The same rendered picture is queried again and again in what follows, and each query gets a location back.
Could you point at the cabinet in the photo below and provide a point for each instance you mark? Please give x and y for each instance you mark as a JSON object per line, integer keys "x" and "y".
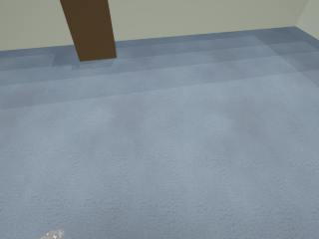
{"x": 90, "y": 25}

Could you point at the left robot hand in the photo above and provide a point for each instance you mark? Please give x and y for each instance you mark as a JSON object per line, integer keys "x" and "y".
{"x": 55, "y": 234}

